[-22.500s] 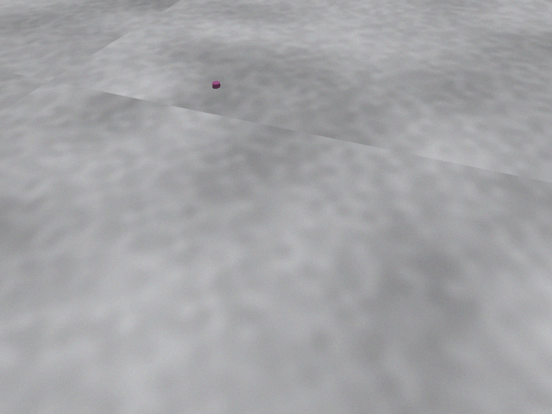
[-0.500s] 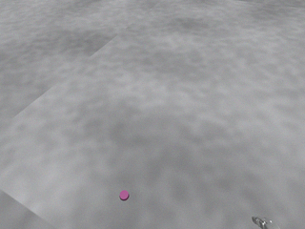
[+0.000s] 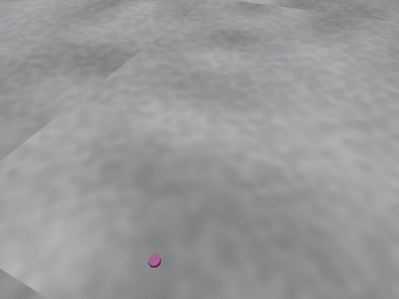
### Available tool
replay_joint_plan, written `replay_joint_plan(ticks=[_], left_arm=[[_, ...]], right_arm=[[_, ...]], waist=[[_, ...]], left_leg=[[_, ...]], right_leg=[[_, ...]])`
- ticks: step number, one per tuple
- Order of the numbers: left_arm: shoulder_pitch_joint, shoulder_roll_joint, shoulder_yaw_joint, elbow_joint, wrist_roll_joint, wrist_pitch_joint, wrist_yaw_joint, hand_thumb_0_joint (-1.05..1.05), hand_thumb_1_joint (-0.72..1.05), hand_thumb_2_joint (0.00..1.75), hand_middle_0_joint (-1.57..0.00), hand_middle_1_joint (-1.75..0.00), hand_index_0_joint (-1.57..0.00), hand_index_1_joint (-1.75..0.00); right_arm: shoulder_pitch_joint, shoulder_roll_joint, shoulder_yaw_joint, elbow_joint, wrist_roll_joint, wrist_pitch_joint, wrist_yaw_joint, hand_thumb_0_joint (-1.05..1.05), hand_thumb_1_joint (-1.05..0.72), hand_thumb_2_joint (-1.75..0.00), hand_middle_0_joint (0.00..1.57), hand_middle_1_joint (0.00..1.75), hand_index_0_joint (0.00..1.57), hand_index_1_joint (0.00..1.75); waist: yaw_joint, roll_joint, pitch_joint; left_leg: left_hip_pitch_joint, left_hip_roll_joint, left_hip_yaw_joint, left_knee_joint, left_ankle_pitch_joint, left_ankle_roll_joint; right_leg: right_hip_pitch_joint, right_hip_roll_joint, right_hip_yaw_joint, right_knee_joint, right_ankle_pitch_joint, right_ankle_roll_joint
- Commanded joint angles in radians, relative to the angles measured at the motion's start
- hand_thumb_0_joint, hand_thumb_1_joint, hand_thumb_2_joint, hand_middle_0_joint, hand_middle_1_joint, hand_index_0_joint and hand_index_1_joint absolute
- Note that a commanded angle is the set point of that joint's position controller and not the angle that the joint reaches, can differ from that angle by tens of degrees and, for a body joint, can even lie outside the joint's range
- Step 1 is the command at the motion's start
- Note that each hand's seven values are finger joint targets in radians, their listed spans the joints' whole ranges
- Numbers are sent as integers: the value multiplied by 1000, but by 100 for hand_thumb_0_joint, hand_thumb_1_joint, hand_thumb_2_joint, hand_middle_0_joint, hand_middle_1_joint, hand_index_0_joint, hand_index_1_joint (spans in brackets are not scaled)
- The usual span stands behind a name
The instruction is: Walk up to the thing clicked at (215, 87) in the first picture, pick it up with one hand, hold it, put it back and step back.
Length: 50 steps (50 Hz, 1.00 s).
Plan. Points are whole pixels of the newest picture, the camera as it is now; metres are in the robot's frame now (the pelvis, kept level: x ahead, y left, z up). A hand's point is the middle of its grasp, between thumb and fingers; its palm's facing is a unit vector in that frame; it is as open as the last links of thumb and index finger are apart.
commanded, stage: walk up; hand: left
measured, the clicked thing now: (154, 260) +0.43 +0.25 -0.77
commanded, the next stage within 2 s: none
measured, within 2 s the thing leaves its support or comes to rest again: neither
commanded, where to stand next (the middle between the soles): +0.05 +0.00 m, yaw +2 degrees
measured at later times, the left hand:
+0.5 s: hand out of the picture +0.07 +0.26 -0.17, palm faces +0.01 -0.93 -0.36, open 7.4 cm
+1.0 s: hand out of the picture -0.07 +0.26 -0.16, palm faces +0.12 -0.91 -0.40, open 7.4 cm
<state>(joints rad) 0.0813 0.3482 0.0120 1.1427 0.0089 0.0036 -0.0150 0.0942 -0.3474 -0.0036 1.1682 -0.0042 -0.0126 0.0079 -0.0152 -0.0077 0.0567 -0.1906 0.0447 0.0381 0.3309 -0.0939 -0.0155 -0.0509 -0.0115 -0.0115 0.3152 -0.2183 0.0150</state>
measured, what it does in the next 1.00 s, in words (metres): steps on the spot: left foot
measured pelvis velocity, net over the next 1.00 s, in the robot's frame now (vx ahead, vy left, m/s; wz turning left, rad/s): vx -0.07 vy -0.02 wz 0.13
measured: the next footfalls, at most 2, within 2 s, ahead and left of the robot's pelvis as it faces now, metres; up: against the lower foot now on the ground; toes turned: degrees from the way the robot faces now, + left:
left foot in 1.00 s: -0.04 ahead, +0.13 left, +0.00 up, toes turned +4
right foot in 1.26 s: +0.05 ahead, -0.13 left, +0.00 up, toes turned +4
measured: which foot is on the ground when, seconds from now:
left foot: down 0.00-0.62, up 0.64-0.98, down 1.00-1.00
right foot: down 0.00-1.00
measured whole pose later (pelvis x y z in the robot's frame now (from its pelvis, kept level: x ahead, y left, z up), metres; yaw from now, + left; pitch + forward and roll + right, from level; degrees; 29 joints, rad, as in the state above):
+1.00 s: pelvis -0.07 -0.02 -0.02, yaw +7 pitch -2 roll +1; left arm 0.31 0.39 0.07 0.87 0.04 -0.02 -0.02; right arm 0.19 -0.38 -0.06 0.96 -0.03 0.01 0.04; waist 0.05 0.00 0.11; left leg -0.22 -0.01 -0.02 0.56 -0.34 0.01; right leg -0.21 -0.08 -0.11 0.61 -0.36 -0.01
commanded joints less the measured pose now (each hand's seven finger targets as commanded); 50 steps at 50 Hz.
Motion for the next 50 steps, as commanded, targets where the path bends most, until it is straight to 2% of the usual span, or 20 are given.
replay_joint_plan(ticks=[1,16,17,19,22,26,27,29,30,31,32,33,34,35,37,40,43,46,49,50], left_arm=[[-30,216,43,-47,-2,-20,10,0,90,90,-20,-30,-20,-30],[-23,209,42,-44,-2,-23,16,0,90,90,-20,-30,-20,-30],[-17,268,69,-69,-13,-1,19,0,90,90,-20,-30,-20,-30],[26,245,71,-98,-18,13,26,0,90,90,-20,-30,-20,-30],[34,224,74,-146,-15,31,23,0,90,90,-20,-30,-20,-30],[133,205,87,-169,-1,63,15,0,90,90,-20,-30,-20,-30],[174,205,94,-168,-3,69,11,0,90,90,-20,-30,-20,-30],[246,200,102,-170,-7,67,12,0,90,90,-20,-30,-20,-30],[212,241,108,-193,8,54,15,0,90,90,-20,-30,-20,-30],[145,338,133,-228,26,41,17,0,90,90,-20,-30,-20,-30],[67,363,134,-281,36,31,20,0,90,90,-20,-30,-20,-30],[31,384,136,-305,38,20,29,0,90,90,-20,-30,-20,-30],[0,359,136,-316,39,10,39,0,90,90,-20,-30,-20,-30],[-33,318,129,-324,37,-1,44,0,90,90,-20,-30,-20,-30],[16,287,122,-317,39,-27,53,0,90,90,-20,-30,-20,-30],[164,274,126,-305,42,-49,44,0,90,90,-20,-30,-20,-30],[270,336,151,-300,35,-55,25,0,90,90,-20,-30,-20,-30],[235,335,147,-331,32,-54,8,0,90,90,-20,-30,-20,-30],[144,261,108,-367,14,-37,1,0,90,90,-20,-30,-20,-30],[147,188,81,-384,9,-35,2,0,90,90,-20,-30,-20,-30]], right_arm=[[-64,-218,-35,-68,-3,-27,-10,0,-90,-90,20,30,20,30],[-60,-210,-39,-68,-2,-21,-11,0,-90,-90,20,30,20,30],[-59,-277,-61,-81,4,-5,-17,0,-90,-90,20,30,20,30],[-40,-263,-69,-103,19,5,-22,0,-90,-90,20,30,20,30],[-40,-277,-90,-149,17,22,-23,0,-90,-90,20,30,20,30],[-108,-322,-118,-232,-6,40,-29,0,-90,-90,20,30,20,30],[-138,-321,-123,-262,-15,46,-28,0,-90,-90,20,30,20,30],[-200,-287,-118,-301,-18,60,-30,0,-90,-90,20,30,20,30],[-175,-233,-104,-310,-8,67,-27,0,-90,-90,20,30,20,30],[-164,-176,-93,-327,-1,70,-30,0,-90,-90,20,30,20,30],[-81,-185,-95,-313,-8,79,-38,0,-90,-90,20,30,20,30],[-40,-201,-105,-316,-5,83,-39,0,-90,-90,20,30,20,30],[-31,-228,-116,-317,-10,83,-35,0,-90,-90,20,30,20,30],[7,-248,-124,-303,-1,76,-28,0,-90,-90,20,30,20,30],[45,-259,-119,-293,-5,61,-16,0,-90,-90,20,30,20,30],[-41,-246,-105,-325,-29,41,7,0,-90,-90,20,30,20,30],[-85,-248,-103,-360,-37,17,26,0,-90,-90,20,30,20,30],[-14,-219,-100,-337,-30,-8,30,0,-90,-90,20,30,20,30],[190,-198,-113,-267,-23,-28,15,0,-90,-90,20,30,20,30],[224,-251,-132,-267,-34,-33,5,0,-90,-90,20,30,20,30]], waist=[[12,29,-76],[2,8,-89],[3,6,19],[4,26,-72],[2,76,-192],[30,223,-189],[52,233,-171],[108,175,-122],[102,-27,-76],[81,-250,-7],[33,-173,-17],[25,-181,-64],[8,-145,-62],[-14,-82,-75],[10,-52,-143],[103,-113,-106],[139,-178,6],[89,-198,5],[-34,-77,-88],[-56,85,-119]], left_leg=[[72,103,-113,-65,-56,29],[102,96,-102,-33,69,28],[31,100,-110,51,325,41],[78,117,-101,100,471,60],[71,160,-147,95,397,107],[-134,296,-281,16,150,247],[-205,303,-273,28,125,256],[-235,222,-203,195,131,184],[-227,62,-122,374,15,98],[-351,-144,-88,574,-408,33],[-315,-136,-194,750,-534,21],[-303,-148,-236,867,-552,30],[-299,-126,-258,957,-478,21],[-319,-115,-257,960,-395,9],[-363,-95,-228,879,-316,-2],[-442,-55,-190,598,-368,-3],[-443,-55,-125,430,-457,8],[-247,-56,-37,302,-411,28],[172,-88,27,28,-114,42],[313,36,-162,-35,-185,72]], right_leg=[[-85,-104,83,-77,11,-36],[-87,-108,73,-74,95,-28],[-154,-102,65,47,305,-32],[-134,-89,23,111,360,-36],[-114,-54,3,236,232,-51],[-119,10,1,554,-274,-68],[-105,2,13,594,-313,-78],[-126,-43,49,394,-186,-97],[-212,-155,185,120,5,-98],[-244,-312,424,-10,175,-153],[-317,-382,407,16,273,-259],[-350,-417,447,33,354,-316],[-357,-400,434,45,322,-309],[-259,-325,318,87,293,-263],[-53,-267,257,130,179,-208],[139,-279,312,43,-211,-216],[146,-305,333,5,-206,-241],[12,-268,216,26,4,-219],[-216,-163,25,249,116,-135],[-383,-98,-35,427,6,-84]])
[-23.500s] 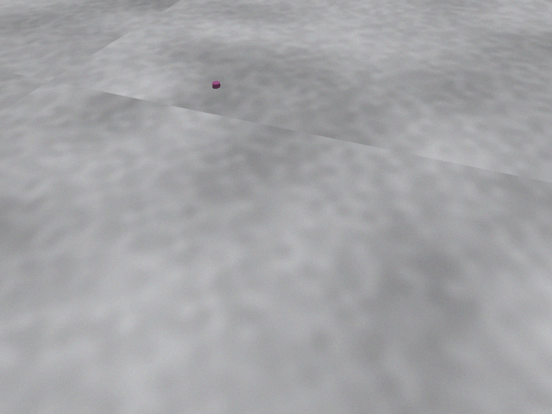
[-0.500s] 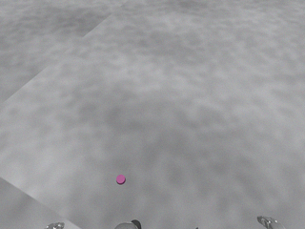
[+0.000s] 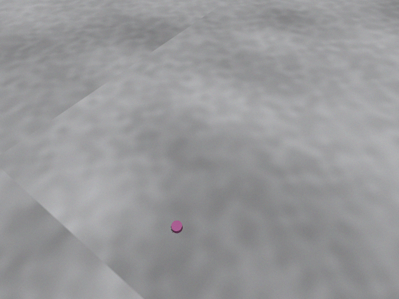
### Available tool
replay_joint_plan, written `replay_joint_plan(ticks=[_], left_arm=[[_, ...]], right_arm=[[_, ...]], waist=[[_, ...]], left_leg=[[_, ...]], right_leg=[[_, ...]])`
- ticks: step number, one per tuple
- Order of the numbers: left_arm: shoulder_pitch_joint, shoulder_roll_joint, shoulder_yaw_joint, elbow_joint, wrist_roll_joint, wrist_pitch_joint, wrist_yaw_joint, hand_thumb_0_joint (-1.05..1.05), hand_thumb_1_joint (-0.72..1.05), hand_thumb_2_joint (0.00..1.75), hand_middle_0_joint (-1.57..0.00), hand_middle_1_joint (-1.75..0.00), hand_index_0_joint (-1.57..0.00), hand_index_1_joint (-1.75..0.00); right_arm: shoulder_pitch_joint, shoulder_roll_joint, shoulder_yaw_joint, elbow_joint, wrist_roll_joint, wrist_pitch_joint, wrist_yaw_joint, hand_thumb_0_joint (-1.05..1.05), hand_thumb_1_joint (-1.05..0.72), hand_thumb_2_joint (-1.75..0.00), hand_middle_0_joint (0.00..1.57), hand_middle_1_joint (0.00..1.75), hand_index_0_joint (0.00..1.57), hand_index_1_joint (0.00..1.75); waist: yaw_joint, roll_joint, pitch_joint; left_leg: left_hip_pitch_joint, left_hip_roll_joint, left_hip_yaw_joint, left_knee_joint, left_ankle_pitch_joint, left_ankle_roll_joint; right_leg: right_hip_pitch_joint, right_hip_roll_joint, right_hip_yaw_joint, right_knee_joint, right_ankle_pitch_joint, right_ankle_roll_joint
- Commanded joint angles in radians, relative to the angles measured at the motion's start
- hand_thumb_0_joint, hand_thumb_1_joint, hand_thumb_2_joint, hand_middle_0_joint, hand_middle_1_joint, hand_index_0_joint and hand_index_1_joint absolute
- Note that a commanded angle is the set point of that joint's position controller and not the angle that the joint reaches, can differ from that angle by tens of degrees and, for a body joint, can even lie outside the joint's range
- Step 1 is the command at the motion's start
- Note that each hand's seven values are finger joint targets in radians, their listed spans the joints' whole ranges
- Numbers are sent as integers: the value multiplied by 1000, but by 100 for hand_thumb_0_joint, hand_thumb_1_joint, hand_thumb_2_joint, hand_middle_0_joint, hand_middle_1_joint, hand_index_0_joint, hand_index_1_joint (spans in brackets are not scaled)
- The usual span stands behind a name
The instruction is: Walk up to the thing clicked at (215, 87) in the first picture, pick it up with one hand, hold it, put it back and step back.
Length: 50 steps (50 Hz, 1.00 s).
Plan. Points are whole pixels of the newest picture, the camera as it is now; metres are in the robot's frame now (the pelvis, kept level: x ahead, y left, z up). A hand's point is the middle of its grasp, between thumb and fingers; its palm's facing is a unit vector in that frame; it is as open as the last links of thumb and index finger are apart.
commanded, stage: walk up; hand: left
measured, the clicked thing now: (177, 226) +0.52 +0.20 -0.75
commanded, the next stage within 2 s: none
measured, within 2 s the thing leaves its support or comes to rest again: neither
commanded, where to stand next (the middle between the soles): +0.12 +0.00 m, yaw -6 degrees
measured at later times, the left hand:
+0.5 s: hand (95, 298) +0.13 +0.27 -0.15, palm faces -0.09 -0.91 -0.39, open 7.4 cm
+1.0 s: hand out of the picture +0.12 +0.26 -0.15, palm faces -0.14 -0.93 -0.35, open 7.4 cm
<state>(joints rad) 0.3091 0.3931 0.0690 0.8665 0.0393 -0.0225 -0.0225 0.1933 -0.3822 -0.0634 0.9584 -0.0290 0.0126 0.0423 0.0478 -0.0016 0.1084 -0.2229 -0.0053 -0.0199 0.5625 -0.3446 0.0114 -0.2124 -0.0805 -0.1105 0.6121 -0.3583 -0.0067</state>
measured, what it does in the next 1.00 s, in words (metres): steps on the spot: right foot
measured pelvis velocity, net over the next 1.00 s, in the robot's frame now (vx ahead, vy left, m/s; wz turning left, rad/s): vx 0.01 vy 0.02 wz -0.12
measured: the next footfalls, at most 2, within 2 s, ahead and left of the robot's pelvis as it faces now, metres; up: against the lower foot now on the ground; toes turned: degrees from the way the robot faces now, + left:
right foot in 0.26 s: +0.10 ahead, -0.13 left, +0.00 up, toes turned -3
left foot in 1.56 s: +0.16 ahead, +0.12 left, +0.00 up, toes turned -11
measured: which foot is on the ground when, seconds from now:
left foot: down 0.00-1.00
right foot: down 0.00-0.02, up 0.04-0.24, down 0.26-1.00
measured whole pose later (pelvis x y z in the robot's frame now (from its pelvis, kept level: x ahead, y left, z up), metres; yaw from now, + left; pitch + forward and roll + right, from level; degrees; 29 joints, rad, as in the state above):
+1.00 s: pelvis +0.01 +0.02 +0.00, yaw -7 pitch -3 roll +1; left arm 0.10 0.36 0.01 1.07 0.01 0.00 -0.01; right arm 0.07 -0.37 -0.04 1.05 0.00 0.02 0.02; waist 0.01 0.00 0.11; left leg -0.16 0.02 0.05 0.52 -0.33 0.00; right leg -0.30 0.00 0.08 0.52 -0.19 0.02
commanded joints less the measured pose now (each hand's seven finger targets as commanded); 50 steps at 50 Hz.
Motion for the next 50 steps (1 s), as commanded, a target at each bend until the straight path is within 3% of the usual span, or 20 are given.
replay_joint_plan(ticks=[1,2,5,9,11,12,13,14,15,17,21,23,25,26,27,30,33,48,49,50], left_arm=[[-120,107,15,-126,-26,-4,10,0,90,90,-20,-30,-20,-30],[-139,214,43,-104,-14,-2,25,0,90,90,-20,-30,-20,-30],[-14,203,34,-31,-33,-13,18,0,90,90,-20,-30,-20,-30],[1,166,19,7,-31,-23,16,0,90,90,-20,-30,-20,-30],[35,164,24,38,-31,-28,31,0,90,90,-20,-30,-20,-30],[4,198,28,32,-24,-33,39,0,90,90,-20,-30,-20,-30],[-23,248,38,22,-18,-39,44,0,90,90,-20,-30,-20,-30],[-60,298,42,-1,-19,-47,47,0,90,90,-20,-30,-20,-30],[-93,326,40,-4,-21,-44,48,0,90,90,-20,-30,-20,-30],[-129,293,34,-9,-17,-39,51,0,90,90,-20,-30,-20,-30],[-163,256,25,-4,-12,-29,49,0,90,90,-20,-30,-20,-30],[-199,226,12,-4,-27,-12,44,0,90,90,-20,-30,-20,-30],[-202,152,-5,0,-53,1,38,0,90,90,-20,-30,-20,-30],[-208,201,11,30,-43,8,43,0,90,90,-20,-30,-20,-30],[-198,196,13,51,-40,7,38,0,90,90,-20,-30,-20,-30],[-199,203,9,69,-43,-8,31,0,90,90,-20,-30,-20,-30],[-246,209,1,74,-40,-2,28,0,90,90,-20,-30,-20,-30],[-276,211,-4,140,-29,0,27,0,90,90,-20,-30,-20,-30],[-201,218,4,124,-12,-8,7,0,90,90,-20,-30,-20,-30],[-232,216,8,124,-9,-6,-1,0,90,90,-20,-30,-20,-30]], right_arm=[[125,-320,-86,-79,-19,-63,-35,0,-90,-90,20,30,20,30],[113,-365,-99,-92,1,-61,-34,0,-90,-90,20,30,20,30],[-6,-255,-55,-139,6,-62,-41,0,-90,-90,20,30,20,30],[-77,-221,-33,-157,4,-49,-38,0,-90,-90,20,30,20,30],[-112,-216,-27,-162,20,-26,-37,0,-90,-90,20,30,20,30],[-104,-189,-20,-162,31,-15,-38,0,-90,-90,20,30,20,30],[-71,-154,-12,-155,45,-7,-39,0,-90,-90,20,30,20,30],[-30,-126,-4,-146,46,7,-41,0,-90,-90,20,30,20,30],[-21,-177,-25,-121,42,26,-50,0,-90,-90,20,30,20,30],[-32,-188,-30,-109,38,30,-47,0,-90,-90,20,30,20,30],[13,-179,-27,-57,24,7,-40,0,-90,-90,20,30,20,30],[49,-165,-29,-26,14,-8,-44,0,-90,-90,20,30,20,30],[-80,-267,-42,-53,6,-25,-49,0,-90,-90,20,30,20,30],[-137,-300,-44,-59,17,-26,-44,0,-90,-90,20,30,20,30],[-157,-259,-35,-56,14,-28,-41,0,-90,-90,20,30,20,30],[-142,-230,-24,-39,24,-27,-45,0,-90,-90,20,30,20,30],[-106,-209,-20,-17,26,-17,-47,0,-90,-90,20,30,20,30],[-137,-197,-19,41,27,-7,-39,0,-90,-90,20,30,20,30],[-33,-238,-39,23,8,-30,-19,0,-90,-90,20,30,20,30],[-5,-266,-50,35,0,-33,-13,0,-90,-90,20,30,20,30]], waist=[[-126,227,-127],[-138,166,-56],[-54,142,-10],[-38,189,-35],[-7,159,-66],[-11,102,-70],[-30,-28,-88],[-50,-117,-103],[-42,-141,-102],[-44,-120,-76],[-53,-157,-161],[-83,-139,-184],[-31,69,-116],[-25,114,-89],[-8,89,-73],[-20,89,-123],[-47,57,-129],[-57,-54,-120],[-78,-1,-232],[-95,49,-168]], left_leg=[[314,332,-480,-327,-94,153],[131,417,-516,-328,-107,263],[119,276,-241,-263,112,204],[-40,232,-91,-169,383,163],[-88,203,-49,-33,383,125],[-111,156,-23,15,322,77],[-134,90,21,112,199,32],[-144,23,28,217,-62,-5],[-56,14,-19,353,-285,8],[-94,37,-75,387,-249,19],[-46,33,0,114,-144,7],[71,22,19,-144,64,7],[-4,246,-275,-238,151,92],[-110,296,-268,-211,167,159],[-139,271,-225,-188,185,161],[-42,143,-69,-88,259,64],[-31,131,-65,-144,75,52],[65,102,-3,-152,-14,37],[155,94,-42,-181,-345,82],[180,146,-121,-266,-518,114]], right_leg=[[-424,107,58,250,-193,-17],[-351,39,189,348,-245,-26],[-320,35,216,308,-150,-20],[-63,51,102,71,-31,8],[79,84,74,-101,172,-1],[96,69,119,-154,282,-16],[103,-52,288,-193,429,-55],[42,-240,548,-297,379,-141],[-77,-294,608,-299,331,-243],[-79,-238,524,-263,316,-229],[-1,-142,357,-157,351,-167],[-45,-102,299,-67,391,-118],[-126,70,203,15,174,-17],[-34,72,167,66,-26,-15],[16,66,161,66,-17,-16],[37,24,202,-61,390,-38],[15,0,226,-72,342,-49],[-55,-41,324,-229,223,-56],[-57,22,297,-185,-224,-75],[-189,63,238,-119,-317,-49]])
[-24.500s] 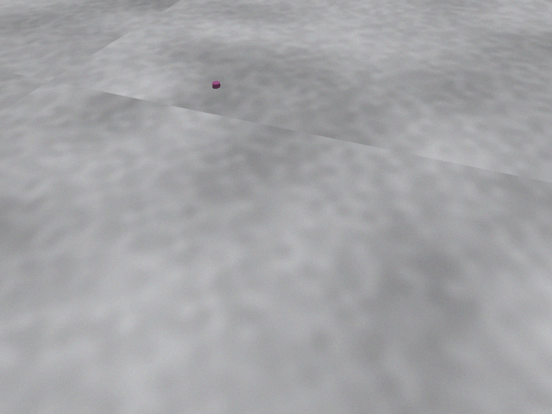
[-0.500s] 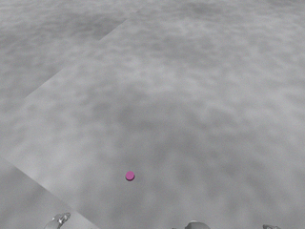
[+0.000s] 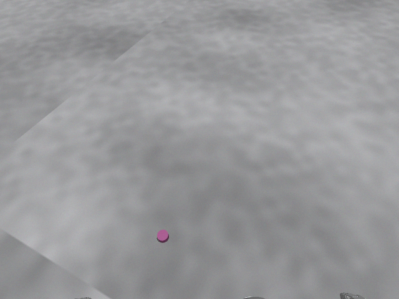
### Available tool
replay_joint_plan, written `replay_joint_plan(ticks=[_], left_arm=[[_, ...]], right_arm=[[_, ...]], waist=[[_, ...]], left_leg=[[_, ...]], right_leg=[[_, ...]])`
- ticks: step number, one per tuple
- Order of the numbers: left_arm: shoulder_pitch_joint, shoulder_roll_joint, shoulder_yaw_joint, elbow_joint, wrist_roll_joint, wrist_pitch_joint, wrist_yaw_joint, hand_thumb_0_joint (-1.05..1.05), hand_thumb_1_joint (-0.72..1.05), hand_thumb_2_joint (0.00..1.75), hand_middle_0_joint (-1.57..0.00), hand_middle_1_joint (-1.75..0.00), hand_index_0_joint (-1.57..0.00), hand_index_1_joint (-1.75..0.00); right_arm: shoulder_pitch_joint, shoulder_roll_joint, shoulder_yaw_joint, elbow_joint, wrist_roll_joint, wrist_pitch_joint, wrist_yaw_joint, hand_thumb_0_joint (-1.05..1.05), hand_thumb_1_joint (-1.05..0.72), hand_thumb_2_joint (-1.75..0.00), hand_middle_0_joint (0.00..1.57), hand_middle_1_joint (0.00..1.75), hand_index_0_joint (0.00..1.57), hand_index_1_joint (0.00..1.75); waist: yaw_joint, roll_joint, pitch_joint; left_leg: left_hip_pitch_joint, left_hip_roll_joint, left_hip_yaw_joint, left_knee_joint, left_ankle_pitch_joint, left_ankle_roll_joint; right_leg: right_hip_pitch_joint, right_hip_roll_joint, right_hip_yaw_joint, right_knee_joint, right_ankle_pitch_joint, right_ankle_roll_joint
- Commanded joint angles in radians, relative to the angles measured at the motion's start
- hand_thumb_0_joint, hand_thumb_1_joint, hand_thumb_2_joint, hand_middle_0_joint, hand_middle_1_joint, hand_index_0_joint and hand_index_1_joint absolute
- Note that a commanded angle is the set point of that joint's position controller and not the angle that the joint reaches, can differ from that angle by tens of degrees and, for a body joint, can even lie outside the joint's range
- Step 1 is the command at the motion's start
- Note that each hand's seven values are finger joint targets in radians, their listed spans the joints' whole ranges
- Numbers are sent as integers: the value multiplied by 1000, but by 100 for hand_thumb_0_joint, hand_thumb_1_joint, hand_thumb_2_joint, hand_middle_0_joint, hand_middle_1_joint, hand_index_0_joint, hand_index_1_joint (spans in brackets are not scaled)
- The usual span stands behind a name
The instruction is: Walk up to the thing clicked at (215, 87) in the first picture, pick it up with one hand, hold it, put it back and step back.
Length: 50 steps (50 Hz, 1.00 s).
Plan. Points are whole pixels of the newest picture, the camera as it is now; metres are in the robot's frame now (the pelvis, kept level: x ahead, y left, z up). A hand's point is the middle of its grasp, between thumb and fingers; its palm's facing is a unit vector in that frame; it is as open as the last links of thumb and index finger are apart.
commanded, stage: walk up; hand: left
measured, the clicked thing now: (163, 236) +0.49 +0.25 -0.75
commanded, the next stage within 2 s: none
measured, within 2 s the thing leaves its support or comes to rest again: neither
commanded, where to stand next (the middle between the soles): +0.11 +0.00 m, yaw +1 degrees
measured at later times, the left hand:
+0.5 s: hand out of the picture +0.14 +0.27 -0.14, palm faces -0.01 -0.90 -0.43, open 7.4 cm
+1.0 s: hand out of the picture +0.09 +0.26 -0.16, palm faces -0.06 -0.93 -0.36, open 7.4 cm
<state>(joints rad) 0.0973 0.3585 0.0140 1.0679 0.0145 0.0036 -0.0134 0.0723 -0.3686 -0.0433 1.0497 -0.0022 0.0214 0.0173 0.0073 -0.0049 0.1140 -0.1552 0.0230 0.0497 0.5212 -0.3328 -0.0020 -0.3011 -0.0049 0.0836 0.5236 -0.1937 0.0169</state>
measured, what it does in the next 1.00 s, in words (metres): steps on the spot: left foot, then right foot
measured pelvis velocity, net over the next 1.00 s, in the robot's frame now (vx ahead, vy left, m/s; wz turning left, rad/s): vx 0.03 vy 0.01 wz -0.04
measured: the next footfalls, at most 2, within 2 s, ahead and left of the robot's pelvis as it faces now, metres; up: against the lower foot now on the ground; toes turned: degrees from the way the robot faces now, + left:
left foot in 0.56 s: +0.14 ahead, +0.12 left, +0.00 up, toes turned -4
right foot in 0.86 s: +0.04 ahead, -0.11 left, +0.00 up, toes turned +0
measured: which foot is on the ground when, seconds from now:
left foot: down 0.00-0.18, up 0.20-0.54, down 0.56-1.00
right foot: down 0.00-0.58, up 0.60-0.84, down 0.86-1.00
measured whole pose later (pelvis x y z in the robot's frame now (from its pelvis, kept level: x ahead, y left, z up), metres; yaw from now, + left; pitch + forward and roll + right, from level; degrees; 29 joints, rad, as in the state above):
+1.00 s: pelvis +0.03 +0.01 -0.01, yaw -2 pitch -3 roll +0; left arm 0.22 0.35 0.04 0.96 0.04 0.02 -0.01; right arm 0.18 -0.40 -0.04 0.93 0.00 0.00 0.00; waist 0.01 0.02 0.10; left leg -0.35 -0.01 -0.04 0.66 -0.30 0.01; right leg -0.20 0.02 0.03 0.65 -0.41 -0.01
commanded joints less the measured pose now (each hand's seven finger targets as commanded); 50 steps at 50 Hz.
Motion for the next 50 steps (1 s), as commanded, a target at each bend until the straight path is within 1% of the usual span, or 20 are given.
replay_joint_plan(ticks=[1,3,8,9,10,11,17,21,25,27,28,29,30,33,38,42,44,45,47,50], left_arm=[[-47,243,66,-91,16,-31,-15,0,90,90,-20,-30,-20,-30],[-37,232,71,-117,20,-42,-13,0,90,90,-20,-30,-20,-30],[222,216,95,-63,17,-74,-9,0,90,90,-20,-30,-20,-30],[246,324,118,-71,24,-82,5,0,90,90,-20,-30,-20,-30],[219,385,126,-104,21,-82,7,0,90,90,-20,-30,-20,-30],[198,371,124,-134,17,-83,9,0,90,90,-20,-30,-20,-30],[124,277,90,-197,2,-95,45,0,90,90,-20,-30,-20,-30],[56,271,84,-231,-10,-59,54,0,90,90,-20,-30,-20,-30],[23,280,81,-268,-18,-9,53,0,90,90,-20,-30,-20,-30],[33,241,74,-275,-34,9,54,0,90,90,-20,-30,-20,-30],[60,203,67,-284,-49,17,55,0,90,90,-20,-30,-20,-30],[67,213,74,-277,-50,32,65,0,90,90,-20,-30,-20,-30],[54,227,78,-260,-37,44,73,0,90,90,-20,-30,-20,-30],[109,228,85,-221,-39,47,64,0,90,90,-20,-30,-20,-30],[73,209,86,-221,-8,17,29,0,90,90,-20,-30,-20,-30],[191,202,103,-154,14,-3,22,0,90,90,-20,-30,-20,-30],[106,312,122,-198,37,-17,22,0,90,90,-20,-30,-20,-30],[9,354,121,-229,38,-18,13,0,90,90,-20,-30,-20,-30],[-78,238,86,-239,14,-29,13,0,90,90,-20,-30,-20,-30],[-19,228,77,-223,10,-32,3,0,90,90,-20,-30,-20,-30]], right_arm=[[124,-303,-82,-64,-29,-43,11,0,-90,-90,20,30,20,30],[51,-305,-92,-105,-39,-58,7,0,-90,-90,20,30,20,30],[18,-202,-53,-166,-23,-47,14,0,-90,-90,20,30,20,30],[44,-137,-32,-200,-8,-41,12,0,-90,-90,20,30,20,30],[60,-190,-45,-197,-13,-28,-1,0,-90,-90,20,30,20,30],[91,-221,-55,-180,-12,-27,-3,0,-90,-90,20,30,20,30],[178,-194,-58,-154,-14,3,-1,0,-90,-90,20,30,20,30],[185,-184,-53,-164,0,13,-16,0,-90,-90,20,30,20,30],[202,-209,-63,-174,-1,10,-27,0,-90,-90,20,30,20,30],[206,-251,-76,-179,-12,-4,-33,0,-90,-90,20,30,20,30],[179,-320,-93,-212,-25,-8,-36,0,-90,-90,20,30,20,30],[168,-372,-100,-222,-3,-9,-31,0,-90,-90,20,30,20,30],[173,-364,-107,-221,-6,-9,-35,0,-90,-90,20,30,20,30],[54,-280,-83,-265,-9,-10,-55,0,-90,-90,20,30,20,30],[119,-278,-78,-249,-32,-28,-41,0,-90,-90,20,30,20,30],[60,-275,-60,-257,-28,-18,-28,0,-90,-90,20,30,20,30],[28,-167,-29,-268,-10,-26,-29,0,-90,-90,20,30,20,30],[12,-231,-53,-239,-14,-32,-40,0,-90,-90,20,30,20,30],[74,-203,-45,-194,0,-50,-22,0,-90,-90,20,30,20,30],[142,-202,-39,-165,-11,-75,-25,0,-90,-90,20,30,20,30]], waist=[[-67,119,-86],[-40,104,33],[71,30,-97],[64,-244,-96],[57,-166,-67],[46,-85,-33],[-8,-43,-66],[-21,-169,-92],[-38,-161,-144],[-38,-19,-180],[-23,124,-194],[-42,240,-240],[-48,188,-237],[21,151,-203],[-39,148,-219],[31,141,-167],[33,-174,-70],[21,-162,-15],[-48,-43,-17],[-49,-111,-120]], left_leg=[[126,214,-294,-317,-554,167],[95,313,-322,-315,-240,222],[-101,110,-27,76,89,99],[-326,-34,57,339,-148,29],[-358,-41,-100,418,-288,36],[-374,-21,-154,506,-267,42],[-239,22,-225,404,-98,-3],[-178,-19,-109,329,-37,-4],[-134,-39,-43,145,64,23],[-61,22,-105,-17,569,48],[-13,205,-345,-49,845,129],[7,340,-501,-67,1007,276],[-47,356,-542,-75,896,308],[-58,242,-303,-8,707,237],[22,219,-330,-49,153,222],[-195,178,-268,8,45,151],[-407,-31,-107,199,-152,23],[-203,-22,-153,324,-208,12],[-122,-26,-102,195,-39,14],[56,-2,-124,-40,160,40]], right_leg=[[-211,16,-21,97,-373,-53],[-252,-35,-64,200,-225,-34],[280,-2,-85,-154,-31,-44],[338,-230,340,-288,-108,-118],[248,-352,517,-333,-271,-225],[228,-365,492,-311,-237,-270],[127,-281,105,-186,444,-217],[87,-255,9,-56,739,-204],[76,-218,-4,130,596,-181],[48,-122,-39,282,368,-101],[-52,6,-63,430,108,-42],[-87,100,-15,605,-476,-42],[-85,96,77,739,-516,-39],[-147,64,81,796,-381,-42],[-86,30,-18,349,-377,-15],[188,37,-79,-101,-198,-65],[78,-267,438,-266,-460,-205],[-184,-353,484,-271,-488,-275],[-104,-193,181,-151,-166,-184],[-34,-123,80,-61,28,-104]])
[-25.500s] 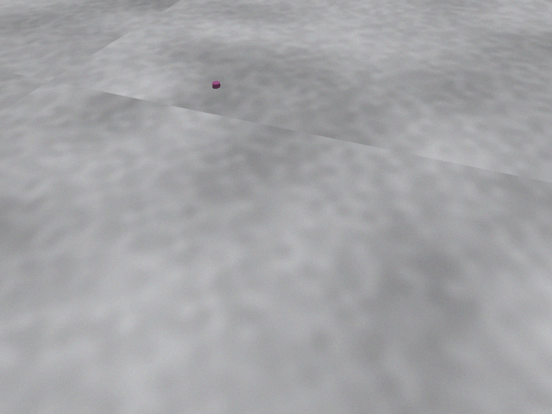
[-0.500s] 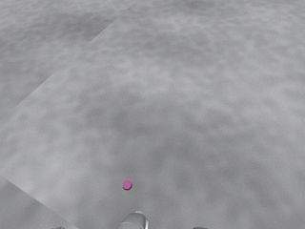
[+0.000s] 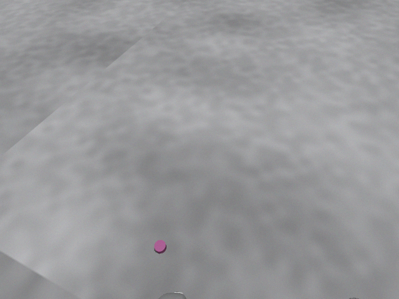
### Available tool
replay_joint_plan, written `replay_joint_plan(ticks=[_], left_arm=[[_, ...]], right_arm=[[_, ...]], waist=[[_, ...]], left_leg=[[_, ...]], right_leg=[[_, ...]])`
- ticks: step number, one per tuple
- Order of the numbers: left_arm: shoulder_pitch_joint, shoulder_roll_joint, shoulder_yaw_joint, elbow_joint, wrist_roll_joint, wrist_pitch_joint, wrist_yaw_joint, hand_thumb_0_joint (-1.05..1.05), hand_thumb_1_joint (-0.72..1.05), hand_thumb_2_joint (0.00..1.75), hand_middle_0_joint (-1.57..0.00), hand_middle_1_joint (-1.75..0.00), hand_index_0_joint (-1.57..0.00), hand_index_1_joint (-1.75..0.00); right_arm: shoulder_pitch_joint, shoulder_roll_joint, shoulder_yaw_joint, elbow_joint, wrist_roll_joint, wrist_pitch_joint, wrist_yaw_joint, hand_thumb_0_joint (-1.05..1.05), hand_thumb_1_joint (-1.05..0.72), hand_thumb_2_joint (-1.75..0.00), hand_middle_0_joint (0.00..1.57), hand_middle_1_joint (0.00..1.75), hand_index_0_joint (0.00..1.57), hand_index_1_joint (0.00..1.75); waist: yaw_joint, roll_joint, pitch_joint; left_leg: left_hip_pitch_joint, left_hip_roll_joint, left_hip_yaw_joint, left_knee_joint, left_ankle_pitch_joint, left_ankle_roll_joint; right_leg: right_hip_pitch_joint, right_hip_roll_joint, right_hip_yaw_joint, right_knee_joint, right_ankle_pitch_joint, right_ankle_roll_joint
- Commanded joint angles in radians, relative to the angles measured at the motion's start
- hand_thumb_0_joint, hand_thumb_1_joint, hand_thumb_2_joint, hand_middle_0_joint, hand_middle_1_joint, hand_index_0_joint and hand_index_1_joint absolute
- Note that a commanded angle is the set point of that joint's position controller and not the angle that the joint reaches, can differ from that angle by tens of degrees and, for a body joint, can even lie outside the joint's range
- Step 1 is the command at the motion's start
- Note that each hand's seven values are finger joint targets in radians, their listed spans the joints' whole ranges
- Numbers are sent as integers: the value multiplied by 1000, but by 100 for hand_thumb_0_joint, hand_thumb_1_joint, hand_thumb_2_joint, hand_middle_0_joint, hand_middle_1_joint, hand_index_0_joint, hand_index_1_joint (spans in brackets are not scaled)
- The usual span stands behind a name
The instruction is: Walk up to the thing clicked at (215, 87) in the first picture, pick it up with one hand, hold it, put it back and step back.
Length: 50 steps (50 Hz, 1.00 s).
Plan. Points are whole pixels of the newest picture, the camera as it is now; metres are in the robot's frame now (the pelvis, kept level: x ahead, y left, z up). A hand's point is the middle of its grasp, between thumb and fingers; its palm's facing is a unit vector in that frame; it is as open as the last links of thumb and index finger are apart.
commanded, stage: walk up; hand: left
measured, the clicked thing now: (160, 246) +0.45 +0.26 -0.74
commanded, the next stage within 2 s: none
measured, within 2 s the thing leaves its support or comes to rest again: neither
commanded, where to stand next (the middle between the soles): +0.08 +0.00 m, yaw +3 degrees
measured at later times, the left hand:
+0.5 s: hand out of the picture +0.12 +0.25 -0.14, palm faces +0.03 -0.94 -0.35, open 7.4 cm
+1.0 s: hand out of the picture +0.07 +0.28 -0.15, palm faces +0.05 -0.93 -0.35, open 7.4 cm
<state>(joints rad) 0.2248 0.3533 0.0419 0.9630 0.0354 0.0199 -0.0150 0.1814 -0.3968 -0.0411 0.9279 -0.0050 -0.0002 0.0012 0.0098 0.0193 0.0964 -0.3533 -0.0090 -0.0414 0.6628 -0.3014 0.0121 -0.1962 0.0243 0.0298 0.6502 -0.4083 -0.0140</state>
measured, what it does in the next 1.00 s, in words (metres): lifts its left foot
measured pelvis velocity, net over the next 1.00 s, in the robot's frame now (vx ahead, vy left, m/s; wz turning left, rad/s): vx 0.06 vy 0.01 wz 0.05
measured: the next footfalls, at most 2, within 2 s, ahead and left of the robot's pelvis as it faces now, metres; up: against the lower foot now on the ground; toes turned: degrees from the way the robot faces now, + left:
right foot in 1.30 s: +0.11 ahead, -0.11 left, +0.00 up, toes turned +5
left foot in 1.58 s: +0.08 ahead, +0.14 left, +0.00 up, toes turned +4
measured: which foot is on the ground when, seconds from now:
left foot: down 0.00-1.00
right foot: down 0.00-0.98, up 1.00-1.00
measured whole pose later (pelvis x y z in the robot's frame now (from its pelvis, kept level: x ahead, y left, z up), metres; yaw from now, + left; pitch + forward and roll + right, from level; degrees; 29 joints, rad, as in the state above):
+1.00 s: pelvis +0.06 +0.01 +0.00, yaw +3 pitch -4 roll +1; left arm 0.27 0.39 0.04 1.00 0.01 -0.01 -0.02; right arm 0.18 -0.38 -0.05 0.98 -0.03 -0.05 0.02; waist 0.03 -0.03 0.12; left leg -0.28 -0.02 0.04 0.57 -0.19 0.04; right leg -0.08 -0.02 0.01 0.66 -0.44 -0.01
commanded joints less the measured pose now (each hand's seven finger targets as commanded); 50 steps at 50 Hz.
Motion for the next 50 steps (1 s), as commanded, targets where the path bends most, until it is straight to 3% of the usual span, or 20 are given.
replay_joint_plan(ticks=[1,2,4,7,10,16,20,24,31,35,37,39,40,42,43,45,47,48,49,50], left_arm=[[-108,218,44,-111,-14,-46,0,0,90,90,-20,-30,-20,-30],[-83,220,49,-89,-19,-40,1,0,90,90,-20,-30,-20,-30],[-59,211,46,-70,-13,-43,2,0,90,90,-20,-30,-20,-30],[-23,231,50,-45,-15,-56,3,0,90,90,-20,-30,-20,-30],[-61,276,57,-42,-15,-60,8,0,90,90,-20,-30,-20,-30],[-97,233,45,-28,-32,-50,15,0,90,90,-20,-30,-20,-30],[-97,225,40,-9,-31,-43,17,0,90,90,-20,-30,-20,-30],[-121,243,38,1,-27,-43,15,0,90,90,-20,-30,-20,-30],[-157,235,37,8,-31,-40,18,0,90,90,-20,-30,-20,-30],[-148,221,33,18,-29,-35,17,0,90,90,-20,-30,-20,-30],[-137,224,33,30,-28,-38,15,0,90,90,-20,-30,-20,-30],[-53,279,57,17,-18,-55,-1,0,90,90,-20,-30,-20,-30],[-34,308,66,13,-12,-60,-3,0,90,90,-20,-30,-20,-30],[-7,338,84,-13,-5,-71,-1,0,90,90,-20,-30,-20,-30],[14,324,80,-21,-8,-75,-1,0,90,90,-20,-30,-20,-30],[20,299,66,-30,-14,-76,3,0,90,90,-20,-30,-20,-30],[-80,283,57,-67,-33,-64,8,0,90,90,-20,-30,-20,-30],[-87,227,43,-90,-42,-60,10,0,90,90,-20,-30,-20,-30],[-68,156,27,-115,-58,-58,12,0,90,90,-20,-30,-20,-30],[-19,218,44,-93,-56,-43,28,0,90,90,-20,-30,-20,-30]], right_arm=[[18,-206,-46,-47,-19,-60,-10,0,-90,-90,20,30,20,30],[-1,-238,-52,-46,-16,-59,-8,0,-90,-90,20,30,20,30],[-21,-242,-44,-43,-14,-54,-2,0,-90,-90,20,30,20,30],[-53,-207,-25,-37,-9,-52,1,0,-90,-90,20,30,20,30],[-42,-180,-17,-13,-6,-52,1,0,-90,-90,20,30,20,30],[12,-192,-19,23,0,-66,-9,0,-90,-90,20,30,20,30],[-20,-211,-25,22,2,-56,-14,0,-90,-90,20,30,20,30],[-55,-183,-18,26,-1,-50,-14,0,-90,-90,20,30,20,30],[-48,-189,-18,45,0,-54,-15,0,-90,-90,20,30,20,30],[-72,-209,-22,45,-2,-50,-17,0,-90,-90,20,30,20,30],[-90,-197,-17,44,-1,-48,-16,0,-90,-90,20,30,20,30],[-84,-212,-38,8,-9,-51,5,0,-90,-90,20,30,20,30],[-120,-198,-35,-13,-12,-51,10,0,-90,-90,20,30,20,30],[-140,-191,-33,-41,-20,-57,12,0,-90,-90,20,30,20,30],[-142,-191,-32,-47,-20,-66,14,0,-90,-90,20,30,20,30],[-116,-156,-31,-54,-20,-78,19,0,-90,-90,20,30,20,30],[46,-145,-46,-1,-19,-80,14,0,-90,-90,20,30,20,30],[142,-190,-68,21,-22,-80,1,0,-90,-90,20,30,20,30],[207,-294,-98,13,-33,-81,-10,0,-90,-90,20,30,20,30],[189,-321,-102,-4,-7,-80,-12,0,-90,-90,20,30,20,30]], waist=[[-35,-62,-125],[-12,-27,-107],[5,14,-83],[19,22,-54],[-5,-51,-7],[-9,-42,-106],[4,8,-128],[-3,-18,-106],[-12,-26,-135],[1,31,-135],[7,18,-138],[26,-39,-105],[43,-99,-41],[65,-149,91],[68,-119,118],[42,-133,81],[-58,-136,-51],[-104,-47,-148],[-127,195,-200],[-93,120,-213]], left_leg=[[291,103,-170,-214,86,62],[205,170,-277,-244,-87,114],[128,200,-315,-317,-211,128],[29,104,-169,-246,-136,65],[21,8,-28,-129,13,12],[228,110,-109,-158,463,69],[184,145,-159,-183,374,97],[134,74,-77,-148,292,53],[226,103,-95,-152,481,72],[217,150,-173,-202,382,105],[187,126,-143,-184,365,87],[33,39,-78,-97,-100,92],[-106,-12,2,-31,-133,63],[-292,19,34,75,-201,31],[-281,33,29,52,-204,29],[-171,30,62,-55,-92,36],[160,-31,122,-250,161,56],[396,34,26,-276,349,79],[531,289,-362,-318,485,190],[438,403,-448,-317,594,295]], right_leg=[[-187,-112,109,-147,142,-45],[-160,-70,75,-142,-74,-40],[-92,-54,62,-142,-107,-49],[-3,-91,126,-273,-65,-80],[-6,-203,233,-358,9,-120],[1,-100,43,-224,337,-40],[48,-86,39,-209,251,-48],[71,-129,93,-268,256,-73],[58,-112,34,-217,372,-45],[46,-89,23,-204,233,-39],[82,-102,43,-240,243,-48],[136,-155,167,-304,-99,-118],[198,-231,260,-371,-151,-161],[238,-374,366,-428,56,-243],[230,-371,332,-398,248,-250],[235,-288,179,-282,645,-185],[124,-160,-2,-68,778,-92],[-19,-105,-48,123,658,-43],[-250,64,-44,405,147,15],[-218,36,75,467,-184,-12]])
